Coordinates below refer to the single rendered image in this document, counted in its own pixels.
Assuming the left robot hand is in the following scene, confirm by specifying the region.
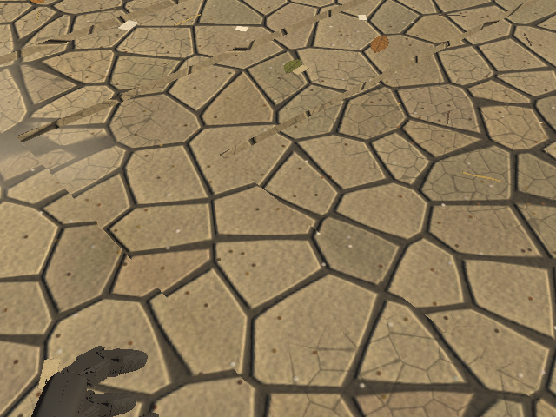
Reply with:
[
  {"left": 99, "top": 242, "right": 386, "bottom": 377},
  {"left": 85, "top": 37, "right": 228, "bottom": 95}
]
[{"left": 31, "top": 346, "right": 159, "bottom": 417}]

